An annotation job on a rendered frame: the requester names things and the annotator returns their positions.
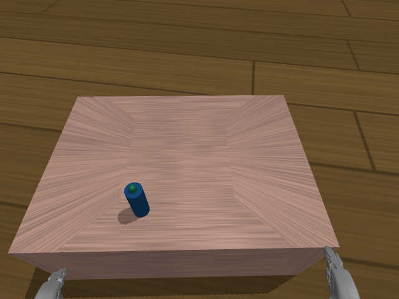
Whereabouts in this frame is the right robot hand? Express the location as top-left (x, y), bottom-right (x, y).
top-left (324, 246), bottom-right (360, 299)

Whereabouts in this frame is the bottle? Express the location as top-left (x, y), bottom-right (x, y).
top-left (124, 183), bottom-right (150, 217)

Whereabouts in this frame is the left robot hand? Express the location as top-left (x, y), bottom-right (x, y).
top-left (34, 268), bottom-right (67, 299)

